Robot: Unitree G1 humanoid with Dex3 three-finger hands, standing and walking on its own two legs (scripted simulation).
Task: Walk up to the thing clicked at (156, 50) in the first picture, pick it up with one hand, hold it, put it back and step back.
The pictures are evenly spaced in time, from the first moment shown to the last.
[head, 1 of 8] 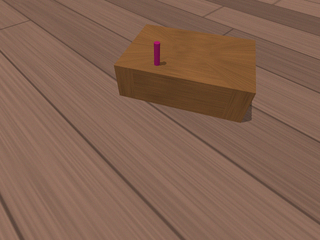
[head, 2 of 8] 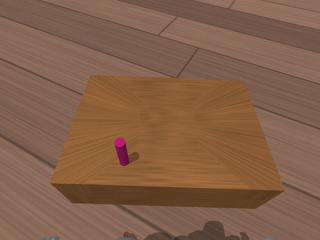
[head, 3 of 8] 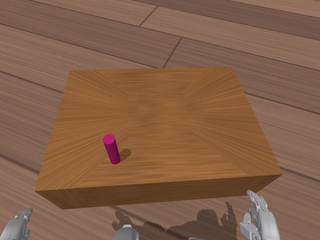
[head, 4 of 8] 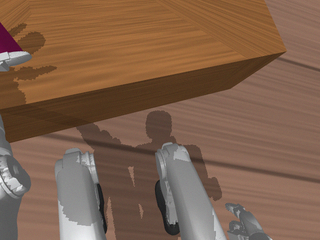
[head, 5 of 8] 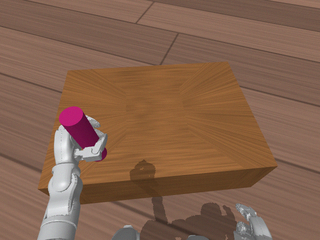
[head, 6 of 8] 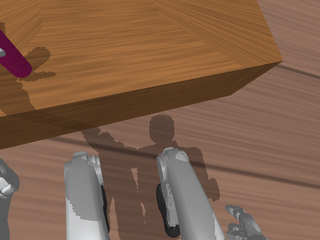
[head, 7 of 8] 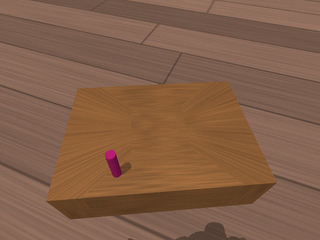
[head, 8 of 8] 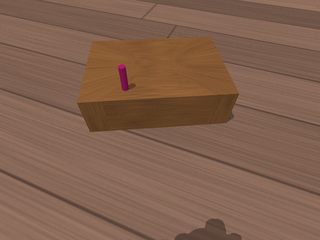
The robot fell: no
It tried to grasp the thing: yes
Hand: left
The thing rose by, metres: 0.38
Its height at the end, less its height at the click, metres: +0.00
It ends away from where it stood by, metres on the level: 0.02
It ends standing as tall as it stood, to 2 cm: yes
